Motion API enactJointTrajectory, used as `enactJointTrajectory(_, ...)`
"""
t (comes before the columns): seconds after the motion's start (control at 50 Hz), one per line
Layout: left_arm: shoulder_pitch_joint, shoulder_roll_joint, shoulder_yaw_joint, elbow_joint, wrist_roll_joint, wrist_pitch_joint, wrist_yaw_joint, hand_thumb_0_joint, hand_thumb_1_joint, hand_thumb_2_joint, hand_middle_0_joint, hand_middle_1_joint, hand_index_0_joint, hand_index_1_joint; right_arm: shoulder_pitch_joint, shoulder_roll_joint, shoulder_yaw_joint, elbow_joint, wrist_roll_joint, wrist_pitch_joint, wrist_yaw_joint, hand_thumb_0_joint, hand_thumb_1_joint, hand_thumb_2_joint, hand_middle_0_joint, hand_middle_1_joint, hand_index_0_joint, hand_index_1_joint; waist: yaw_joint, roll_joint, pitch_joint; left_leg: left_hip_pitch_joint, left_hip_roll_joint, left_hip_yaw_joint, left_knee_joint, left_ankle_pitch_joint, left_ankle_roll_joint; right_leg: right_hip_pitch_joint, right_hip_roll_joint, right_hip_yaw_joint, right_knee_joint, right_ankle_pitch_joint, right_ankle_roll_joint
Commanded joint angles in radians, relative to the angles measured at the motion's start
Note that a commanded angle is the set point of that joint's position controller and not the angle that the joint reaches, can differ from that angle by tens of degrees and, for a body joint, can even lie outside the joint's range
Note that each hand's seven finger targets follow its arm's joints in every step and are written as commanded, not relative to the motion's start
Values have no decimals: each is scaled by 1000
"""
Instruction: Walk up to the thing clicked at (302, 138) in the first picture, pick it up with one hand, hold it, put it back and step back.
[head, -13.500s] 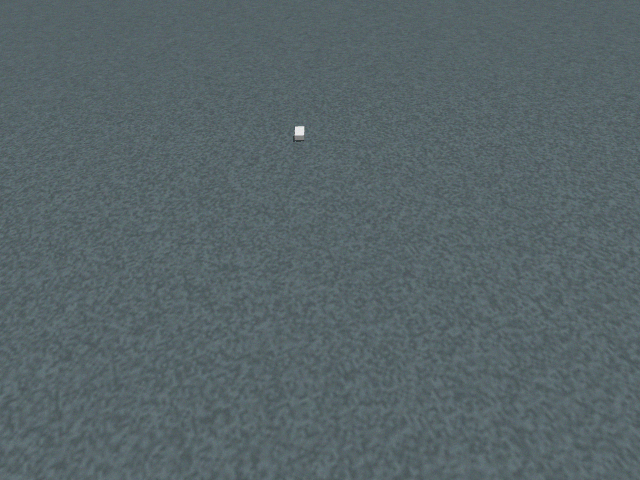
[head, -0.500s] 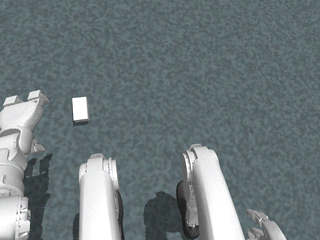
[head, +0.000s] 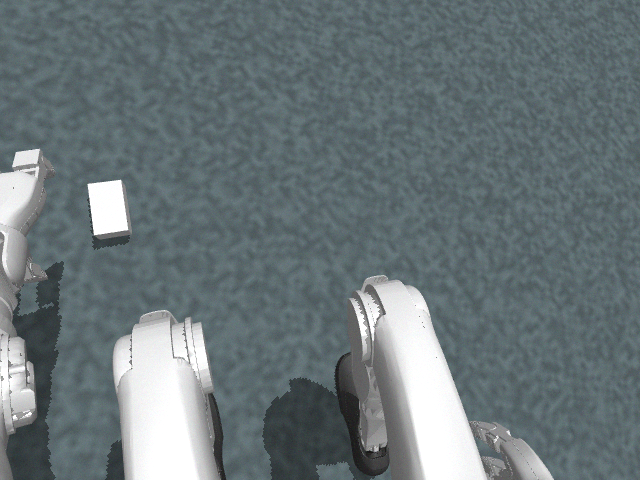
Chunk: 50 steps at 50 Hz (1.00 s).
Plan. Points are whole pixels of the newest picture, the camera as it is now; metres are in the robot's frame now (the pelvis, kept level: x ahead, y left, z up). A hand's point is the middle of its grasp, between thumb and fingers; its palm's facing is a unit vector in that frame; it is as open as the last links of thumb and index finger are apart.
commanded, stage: rise first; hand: left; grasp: from above
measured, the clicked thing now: (110, 209) +0.53 +0.28 -0.33
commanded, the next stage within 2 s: approach in 1.92 s
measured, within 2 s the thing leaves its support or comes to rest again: neither
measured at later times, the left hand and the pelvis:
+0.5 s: hand (44, 221) +0.47 +0.32 -0.19, palm faces -0.45 -0.14 -0.88, open 14.1 cm; pelvis +0.01 +0.00 -0.01, yaw -2 degrees
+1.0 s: hand (48, 219) +0.47 +0.32 -0.20, palm faces -0.46 -0.12 -0.88, open 14.3 cm; pelvis +0.01 +0.00 -0.02, yaw -2 degrees
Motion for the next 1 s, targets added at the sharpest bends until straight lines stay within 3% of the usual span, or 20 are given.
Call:
enactJointTrajectory(0.0, -341, 282, 39, -98, -18, 24, 61, 0, -512, 963, -53, -1017, -67, -1001, 213, -245, -65, -10, -10, -11, -10, 0, -897, -899, 200, 299, 200, 299, -24, 268, -651, 528, -16, 118, -233, 135, 45, 266, 25, -127, -224, 184, -92)
enactJointTrajectory(0.08, -361, 274, 39, -79, -27, 43, 68, 0, -521, 970, -53, -1008, -63, -996, 208, -250, -60, -12, -9, -16, -9, 0, -896, -899, 200, 299, 200, 299, -29, 299, -643, 538, -13, 99, -239, 107, 39, 222, 22, -135, -198, 167, -94)
enactJointTrajectory(0.24, -343, 308, 68, -70, -54, 78, 72, 0, -521, 962, -55, -1018, -67, -1003, 230, -246, -40, -13, -16, -19, 2, 0, -900, -900, 199, 299, 200, 299, -31, 297, -667, 508, -13, 114, -200, 176, 43, 296, 26, -134, -191, 234, -88)
enactJointTrajectory(0.28, -354, 302, 62, -64, -62, 83, 68, 0, -515, 957, -56, -1021, -69, -1006, 229, -250, -40, -16, -15, -19, 5, 0, -898, -900, 200, 300, 200, 299, -48, 300, -654, 503, -10, 111, -193, 174, 44, 284, 27, -137, -186, 234, -89)
enactJointTrajectory(0.38, -334, 330, 82, -56, -72, 92, 67, 0, -528, 962, -55, -1023, -65, -1012, 235, -249, -33, -12, -16, -16, 13, 0, -901, -901, 199, 300, 200, 300, -34, 291, -680, 482, -11, 117, -174, 187, 46, 327, 32, -132, -186, 251, -85)
enactJointTrajectory(0.4, -322, 300, 66, -29, -72, 97, 65, 0, -601, 1041, -62, -981, -44, -999, 239, -248, -27, -12, -21, -16, 15, 0, -910, -904, 199, 300, 199, 300, -54, 271, -651, 471, -10, 115, -163, 193, 49, 328, 32, -134, -189, 263, -81)
enactJointTrajectory(0.44, -364, 319, 69, -63, -81, 94, 63, 0, -542, 985, -61, -1013, -66, -1006, 245, -259, -27, -10, -18, -17, 18, 0, -906, -902, 199, 300, 199, 300, -57, 280, -663, 471, -9, 109, -164, 194, 49, 325, 34, -138, -185, 264, -83)
enactJointTrajectory(0.48, -363, 347, 78, -70, -77, 94, 62, 0, -547, 984, -61, -1013, -64, -1008, 244, -263, -25, -13, -16, -17, 22, 0, -908, -903, 199, 300, 199, 300, -48, 290, -678, 476, -8, 109, -160, 198, 49, 336, 36, -137, -185, 268, -82)
enactJointTrajectory(0.52, -348, 324, 66, -56, -75, 94, 59, 0, -551, 990, -61, -1004, -62, -1001, 237, -263, -23, -13, -19, -13, 25, 0, -907, -903, 199, 300, 199, 300, -48, 312, -659, 469, -12, 109, -169, 185, 43, 319, 35, -141, -175, 250, -87)
enactJointTrajectory(0.68, -368, 312, 45, -36, -59, 79, 54, 0, -560, 1007, -61, -988, -57, -990, 233, -280, -14, -22, -21, -5, 27, 0, -903, -902, 199, 300, 199, 300, -77, 327, -609, 481, -15, 93, -169, 164, 38, 260, 33, -156, -159, 232, -91)
enactJointTrajectory(0.72, -373, 314, 40, -40, -54, 74, 54, 0, -568, 1012, -62, -985, -55, -990, 229, -280, -12, -21, -21, -5, 27, 0, -904, -902, 199, 300, 199, 300, -73, 325, -629, 491, -16, 92, -164, 172, 38, 263, 36, -157, -158, 238, -91)
enactJointTrajectory(0.8, -388, 335, 41, -34, -52, 66, 57, 0, -564, 1013, -61, -984, -55, -988, 226, -285, -5, -25, -24, -6, 27, 0, -902, -901, 199, 300, 199, 300, -79, 334, -614, 481, -14, 92, -156, 175, 39, 259, 36, -159, -153, 241, -90)
enactJointTrajectory(0.82, -389, 336, 44, -10, -48, 65, 58, 0, -572, 1022, -65, -968, -53, -978, 232, -289, -4, -26, -25, -8, 27, 0, -902, -901, 199, 300, 199, 300, -94, 314, -598, 472, -16, 88, -152, 164, 40, 250, 34, -161, -153, 233, -89)
enactJointTrajectory(0.84, -391, 326, 31, -14, -45, 62, 57, 0, -564, 1012, -62, -986, -57, -990, 229, -283, 2, -28, -29, -7, 28, 0, -904, -901, 199, 300, 199, 300, -94, 315, -597, 458, -15, 92, -149, 161, 43, 267, 38, -158, -161, 233, -87)
enactJointTrajectory(0.88, -392, 357, 45, -16, -40, 57, 62, 0, -569, 1018, -64, -977, -56, -984, 224, -290, 3, -29, -29, -8, 25, 0, -903, -901, 199, 300, 199, 300, -82, 340, -601, 477, -16, 90, -159, 152, 37, 248, 37, -161, -150, 218, -91)
enactJointTrajectory(0.92, -393, 342, 31, -2, -40, 54, 63, 0, -573, 1025, -63, -974, -52, -983, 222, -290, 9, -32, -35, -9, 25, 0, -901, -901, 199, 300, 199, 300, -96, 324, -579, 458, -15, 89, -148, 136, 41, 245, 39, -163, -158, 209, -88)
enactJointTrajectory(0.98, -403, 370, 45, -17, -37, 45, 69, 0, -564, 1018, -63, -977, -55, -983, 225, -291, 13, -34, -39, -10, 23, 0, -900, -900, 199, 300, 199, 300, -97, 324, -608, 449, -16, 92, -141, 144, 42, 275, 40, -161, -156, 217, -85)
